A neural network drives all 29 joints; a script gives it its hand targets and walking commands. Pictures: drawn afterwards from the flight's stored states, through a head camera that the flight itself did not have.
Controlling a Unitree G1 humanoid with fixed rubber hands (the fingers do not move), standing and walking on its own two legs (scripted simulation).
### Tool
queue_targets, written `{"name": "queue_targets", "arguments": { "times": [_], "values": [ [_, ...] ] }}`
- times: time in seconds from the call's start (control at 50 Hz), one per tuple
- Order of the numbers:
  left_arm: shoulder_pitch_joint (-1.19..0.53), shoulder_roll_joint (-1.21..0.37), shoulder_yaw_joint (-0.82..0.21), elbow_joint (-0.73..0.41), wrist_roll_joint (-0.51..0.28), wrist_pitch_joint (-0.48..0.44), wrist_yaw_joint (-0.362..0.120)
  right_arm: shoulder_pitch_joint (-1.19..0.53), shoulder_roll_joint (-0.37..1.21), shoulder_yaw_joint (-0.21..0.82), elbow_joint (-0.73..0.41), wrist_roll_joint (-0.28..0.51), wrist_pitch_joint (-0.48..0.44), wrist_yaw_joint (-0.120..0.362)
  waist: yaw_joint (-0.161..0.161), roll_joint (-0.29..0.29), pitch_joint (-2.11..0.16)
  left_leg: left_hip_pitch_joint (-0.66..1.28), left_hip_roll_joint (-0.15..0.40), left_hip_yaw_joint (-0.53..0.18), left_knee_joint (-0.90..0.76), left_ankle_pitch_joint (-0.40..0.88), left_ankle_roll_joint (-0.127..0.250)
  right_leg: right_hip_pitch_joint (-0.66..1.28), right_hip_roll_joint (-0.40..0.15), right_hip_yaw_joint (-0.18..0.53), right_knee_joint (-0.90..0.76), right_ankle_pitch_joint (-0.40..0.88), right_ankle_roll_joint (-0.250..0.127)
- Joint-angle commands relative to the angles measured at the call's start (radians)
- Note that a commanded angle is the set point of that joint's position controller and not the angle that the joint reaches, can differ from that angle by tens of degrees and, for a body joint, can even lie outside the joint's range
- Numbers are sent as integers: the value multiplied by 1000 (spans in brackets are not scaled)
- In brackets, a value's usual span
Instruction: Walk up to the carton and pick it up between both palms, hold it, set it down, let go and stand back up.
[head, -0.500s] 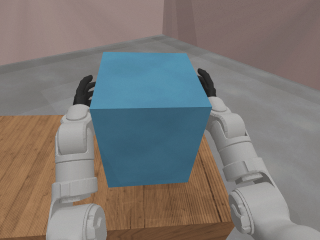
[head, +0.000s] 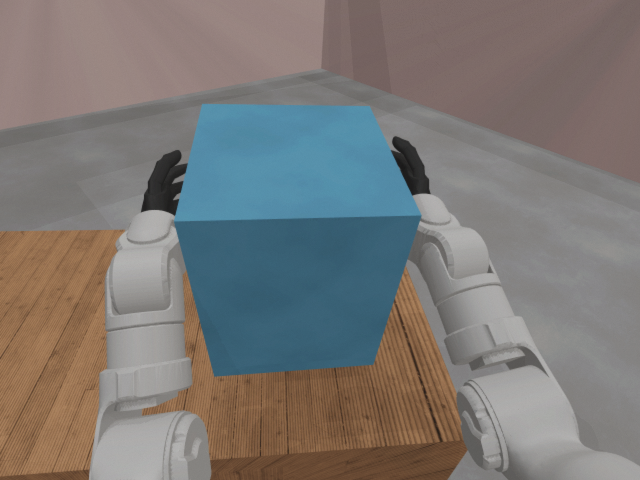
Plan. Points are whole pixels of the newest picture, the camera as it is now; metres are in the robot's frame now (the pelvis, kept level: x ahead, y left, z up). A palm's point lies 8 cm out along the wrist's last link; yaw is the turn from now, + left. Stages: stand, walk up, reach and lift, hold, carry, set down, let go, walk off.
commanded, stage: hold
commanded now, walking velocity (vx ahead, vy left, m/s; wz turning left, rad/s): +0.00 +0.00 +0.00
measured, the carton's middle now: (292, 241) +0.35 +0.01 +0.18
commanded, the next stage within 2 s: none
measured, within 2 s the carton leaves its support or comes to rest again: neither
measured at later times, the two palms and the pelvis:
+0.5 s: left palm (167, 215) +0.36 +0.16 +0.22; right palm (415, 197) +0.37 -0.14 +0.23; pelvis +0.00 +0.00 +0.00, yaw +0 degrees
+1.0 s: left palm (168, 214) +0.36 +0.15 +0.22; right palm (416, 200) +0.37 -0.14 +0.23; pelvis +0.00 +0.00 +0.00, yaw +0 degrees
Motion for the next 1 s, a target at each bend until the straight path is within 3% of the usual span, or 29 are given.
{"name": "queue_targets", "arguments": {
  "times": [0.0,0.08,0.1,0.12,0.2,0.22,0.24,0.3,0.32,0.34,0.38,0.44,0.46,0.5,0.54,0.56,0.58,0.62,0.64,0.66,0.7,0.76,0.82,0.84,0.86,0.88,0.92,0.96,0.98],
  "values": [
    [-822,-546,-554,-156,-179,-100,-135,-776,634,309,-331,108,-51,133,-20,75,-446,244,-78,27,-3,195,-12,-16,87,-35,-38,201,60],
    [-848,-508,-487,-84,-139,-96,-143,-770,630,257,-225,82,-50,144,-2,68,-357,209,-82,41,-23,144,-2,-41,78,-27,-52,137,56],
    [-822,-519,-483,-75,-138,-96,-147,-769,634,269,-234,79,-51,143,1,47,-331,192,-81,36,-30,145,0,-19,75,-28,-52,148,59],
    [-831,-524,-517,-132,-180,-105,-143,-841,671,326,-369,114,-70,135,-1,16,-467,236,-84,35,-5,212,10,27,80,-28,-40,234,69],
    [-881,-543,-564,-154,-180,-110,-118,-820,627,283,-299,111,-68,142,-11,143,-478,279,-80,30,25,261,-31,-64,85,-29,-32,217,52],
    [-822,-538,-525,-96,-161,-101,-121,-818,611,288,-292,112,-60,141,-9,99,-446,272,-76,27,11,232,-14,-37,89,-27,-49,193,53],
    [-847,-514,-506,-108,-147,-106,-124,-849,634,302,-286,116,-66,147,25,75,-470,255,-88,39,10,208,-1,-27,89,-32,-44,180,60],
    [-880,-510,-542,-225,-189,-117,-134,-808,681,353,-387,150,-59,129,-13,51,-528,254,-101,39,29,285,-6,45,80,-18,-19,366,80],
    [-812,-512,-509,-129,-153,-102,-128,-807,649,337,-328,150,-54,129,19,61,-455,236,-98,30,17,285,-2,10,84,-20,-32,318,72],
    [-851,-488,-517,-169,-166,-107,-132,-770,642,322,-299,136,-43,125,-8,52,-429,243,-96,32,12,266,-8,-3,83,-21,-32,314,74],
    [-803,-512,-522,-152,-135,-88,-140,-756,622,307,-288,133,-42,126,-16,90,-406,245,-88,32,17,272,-20,-10,85,-31,-32,290,72],
    [-782,-485,-488,-91,-126,-84,-154,-782,630,318,-303,118,-39,122,-9,31,-371,223,-94,45,-5,220,5,3,74,-23,-52,264,78],
    [-770,-496,-510,-139,-154,-88,-156,-811,654,356,-414,135,-54,117,3,23,-442,229,-99,40,10,274,12,46,74,-18,-34,355,85],
    [-839,-503,-536,-195,-152,-95,-147,-808,655,353,-372,146,-43,118,-5,85,-459,234,-102,38,13,251,-1,20,73,-20,-27,330,84],
    [-885,-515,-571,-231,-180,-103,-137,-837,686,379,-455,161,-59,114,4,80,-507,249,-101,36,33,279,-4,14,78,-17,-14,345,82],
    [-857,-507,-549,-210,-175,-103,-130,-811,682,371,-395,158,-47,123,15,64,-461,243,-98,29,19,250,6,-10,82,-23,-22,299,78],
    [-858,-533,-575,-264,-189,-104,-127,-793,680,378,-422,153,-56,122,-1,85,-539,267,-98,27,29,304,-13,20,84,-27,-9,360,74],
    [-839,-504,-554,-191,-171,-93,-132,-745,643,330,-350,130,-36,124,4,106,-434,245,-95,32,11,254,-14,-21,79,-19,-35,252,63],
    [-844,-498,-526,-150,-153,-90,-136,-788,630,300,-317,121,-34,131,-6,73,-405,231,-91,32,3,213,-9,-33,84,-26,-40,215,66],
    [-813,-508,-517,-158,-148,-85,-140,-786,653,338,-360,135,-38,130,4,41,-427,246,-87,32,9,250,2,-6,87,-27,-36,250,72],
    [-822,-520,-543,-138,-156,-88,-139,-766,619,308,-322,120,-39,129,-21,76,-425,236,-86,36,3,224,-17,-14,82,-30,-34,231,64],
    [-824,-527,-552,-158,-183,-95,-137,-821,650,332,-390,126,-51,126,-12,52,-469,241,-90,35,12,249,-5,13,86,-27,-35,272,70],
    [-888,-498,-520,-140,-177,-103,-142,-781,635,279,-302,105,-33,129,-26,63,-405,227,-86,27,-5,167,-7,-40,74,-12,-59,159,65],
    [-875,-508,-515,-132,-170,-104,-132,-764,617,265,-238,89,-34,143,-9,62,-393,217,-73,28,-22,162,-16,-64,82,-34,-52,127,49],
    [-851,-502,-496,-132,-163,-101,-135,-801,648,289,-274,95,-42,145,18,45,-404,211,-79,36,-26,133,10,-42,80,-25,-57,120,58],
    [-858,-479,-462,-84,-152,-101,-149,-803,674,300,-290,98,-39,135,17,18,-374,187,-91,39,-10,144,26,-17,70,-15,-48,172,66],
    [-906,-511,-514,-141,-166,-110,-136,-831,675,303,-313,118,-51,141,2,78,-451,215,-86,31,-7,167,2,-18,72,-14,-40,187,64],
    [-843,-522,-546,-171,-178,-106,-131,-807,681,359,-381,144,-54,125,-6,67,-553,258,-99,32,31,289,-4,51,78,-18,-16,365,72],
    [-818,-508,-527,-143,-184,-104,-133,-850,692,381,-421,157,-55,121,21,47,-552,240,-107,40,30,287,14,49,73,-6,-19,383,83]
  ]
}}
